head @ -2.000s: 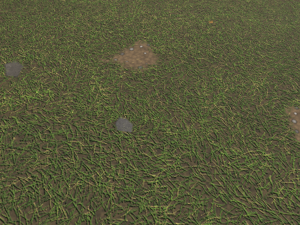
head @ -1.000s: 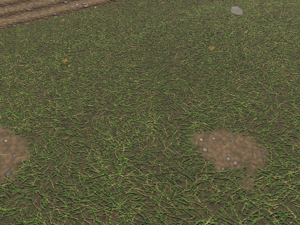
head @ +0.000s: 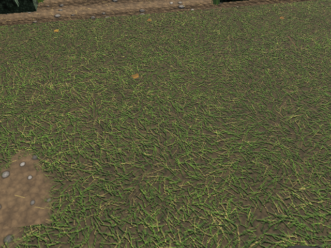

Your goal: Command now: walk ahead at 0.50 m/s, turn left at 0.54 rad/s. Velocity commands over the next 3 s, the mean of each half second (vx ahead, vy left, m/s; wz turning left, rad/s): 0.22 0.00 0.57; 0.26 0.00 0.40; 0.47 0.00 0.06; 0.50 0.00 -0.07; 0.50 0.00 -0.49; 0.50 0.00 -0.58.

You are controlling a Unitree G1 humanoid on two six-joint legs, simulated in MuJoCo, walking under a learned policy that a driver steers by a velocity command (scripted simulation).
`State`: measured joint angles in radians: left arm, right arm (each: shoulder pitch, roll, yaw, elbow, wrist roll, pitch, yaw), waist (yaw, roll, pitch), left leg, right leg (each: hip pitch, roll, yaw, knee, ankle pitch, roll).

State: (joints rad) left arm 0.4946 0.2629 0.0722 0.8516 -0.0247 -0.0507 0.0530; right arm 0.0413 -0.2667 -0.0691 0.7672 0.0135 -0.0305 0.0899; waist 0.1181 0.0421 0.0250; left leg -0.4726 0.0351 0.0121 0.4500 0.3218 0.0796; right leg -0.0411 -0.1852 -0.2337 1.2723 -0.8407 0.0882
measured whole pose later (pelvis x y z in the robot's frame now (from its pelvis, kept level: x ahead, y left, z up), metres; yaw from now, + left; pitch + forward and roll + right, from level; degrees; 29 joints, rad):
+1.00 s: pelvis +0.30 +0.05 -0.01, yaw +31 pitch +2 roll -2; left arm 0.12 0.29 0.09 0.73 0.00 -0.04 -0.02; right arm 0.44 -0.23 -0.04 0.83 0.00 -0.02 -0.02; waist -0.06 -0.04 -0.01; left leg -0.05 -0.03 -0.06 0.29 -0.27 0.06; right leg -0.65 -0.06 0.05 0.73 0.06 0.02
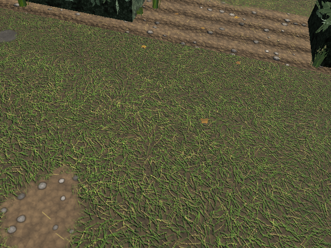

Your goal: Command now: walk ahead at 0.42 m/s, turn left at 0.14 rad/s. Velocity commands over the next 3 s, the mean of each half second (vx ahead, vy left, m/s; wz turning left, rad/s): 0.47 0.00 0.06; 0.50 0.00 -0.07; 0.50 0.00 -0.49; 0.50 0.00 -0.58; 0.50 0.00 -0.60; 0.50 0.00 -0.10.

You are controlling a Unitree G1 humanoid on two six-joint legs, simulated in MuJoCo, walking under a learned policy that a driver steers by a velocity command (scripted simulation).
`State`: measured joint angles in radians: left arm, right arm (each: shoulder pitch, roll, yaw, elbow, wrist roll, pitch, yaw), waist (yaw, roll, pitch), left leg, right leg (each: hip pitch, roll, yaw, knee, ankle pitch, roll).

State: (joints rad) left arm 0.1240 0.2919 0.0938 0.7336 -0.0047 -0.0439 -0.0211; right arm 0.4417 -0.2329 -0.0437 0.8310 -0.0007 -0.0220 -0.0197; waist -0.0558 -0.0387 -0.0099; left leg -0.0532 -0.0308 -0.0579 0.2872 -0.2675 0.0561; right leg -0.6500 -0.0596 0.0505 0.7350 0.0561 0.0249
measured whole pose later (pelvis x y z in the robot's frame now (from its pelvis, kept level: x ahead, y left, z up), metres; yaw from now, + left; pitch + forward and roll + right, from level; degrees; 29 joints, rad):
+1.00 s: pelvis +0.58 +0.09 -0.19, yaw -4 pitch +1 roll +1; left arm 0.28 0.25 0.07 0.82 -0.04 -0.03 0.05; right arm 0.33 -0.20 -0.04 1.00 -0.03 -0.08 0.04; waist 0.00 -0.07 0.03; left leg -0.30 -0.02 0.10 0.63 -0.35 0.05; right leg -0.70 -0.07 0.12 1.38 -0.27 0.01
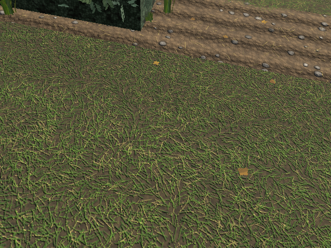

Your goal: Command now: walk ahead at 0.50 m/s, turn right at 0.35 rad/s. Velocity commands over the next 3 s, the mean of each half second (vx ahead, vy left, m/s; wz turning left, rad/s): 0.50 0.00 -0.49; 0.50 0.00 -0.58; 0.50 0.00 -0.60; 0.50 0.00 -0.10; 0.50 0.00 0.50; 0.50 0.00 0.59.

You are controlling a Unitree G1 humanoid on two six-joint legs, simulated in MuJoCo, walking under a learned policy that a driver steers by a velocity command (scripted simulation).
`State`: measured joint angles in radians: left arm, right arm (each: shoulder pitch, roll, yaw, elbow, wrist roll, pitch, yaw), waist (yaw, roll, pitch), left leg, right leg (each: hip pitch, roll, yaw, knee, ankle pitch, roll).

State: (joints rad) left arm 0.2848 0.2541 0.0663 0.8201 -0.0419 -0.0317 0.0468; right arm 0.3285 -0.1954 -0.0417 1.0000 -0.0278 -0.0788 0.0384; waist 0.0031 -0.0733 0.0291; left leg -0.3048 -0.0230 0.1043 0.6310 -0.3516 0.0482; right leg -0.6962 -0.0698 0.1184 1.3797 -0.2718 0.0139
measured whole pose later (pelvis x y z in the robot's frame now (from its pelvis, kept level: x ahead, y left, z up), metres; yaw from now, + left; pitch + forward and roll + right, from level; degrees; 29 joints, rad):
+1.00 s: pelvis +0.60 -0.04 -0.09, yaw -34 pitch +2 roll -4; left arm 0.50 0.28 0.08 0.74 -0.03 0.00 0.10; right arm 0.03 -0.33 -0.08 0.68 0.02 -0.12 0.08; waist 0.10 0.05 -0.05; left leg -0.47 0.07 -0.19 0.43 0.41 -0.03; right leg -0.05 0.11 0.37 0.94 -0.89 0.01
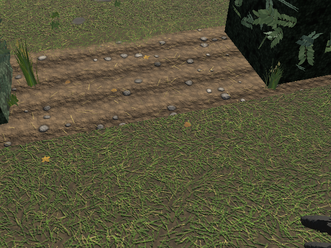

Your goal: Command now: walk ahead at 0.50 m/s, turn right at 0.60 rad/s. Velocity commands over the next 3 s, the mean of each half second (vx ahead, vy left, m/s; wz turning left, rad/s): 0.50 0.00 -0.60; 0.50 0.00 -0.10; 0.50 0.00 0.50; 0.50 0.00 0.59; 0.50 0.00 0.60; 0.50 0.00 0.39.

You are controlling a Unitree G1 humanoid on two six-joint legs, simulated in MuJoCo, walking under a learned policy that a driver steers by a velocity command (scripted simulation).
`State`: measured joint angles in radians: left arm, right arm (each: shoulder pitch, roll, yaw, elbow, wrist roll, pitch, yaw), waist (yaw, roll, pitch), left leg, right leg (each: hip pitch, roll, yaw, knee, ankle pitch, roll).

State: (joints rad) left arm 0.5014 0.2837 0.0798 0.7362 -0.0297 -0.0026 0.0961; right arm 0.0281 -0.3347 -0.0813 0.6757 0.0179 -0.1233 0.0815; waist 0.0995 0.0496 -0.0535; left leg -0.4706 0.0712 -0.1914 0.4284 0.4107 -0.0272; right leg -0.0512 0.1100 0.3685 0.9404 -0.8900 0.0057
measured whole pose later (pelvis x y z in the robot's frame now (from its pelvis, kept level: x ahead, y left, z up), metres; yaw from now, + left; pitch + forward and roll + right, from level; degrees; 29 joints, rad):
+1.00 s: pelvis +0.50 +0.02 -0.07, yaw -18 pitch +1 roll -2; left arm 0.34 0.25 0.07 0.79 0.01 -0.07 0.00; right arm 0.19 -0.27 -0.07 0.72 0.00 -0.05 0.04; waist 0.05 0.04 0.00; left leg -0.64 0.04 -0.02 0.90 -0.04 0.04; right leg -0.04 0.04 -0.07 0.45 -0.43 -0.04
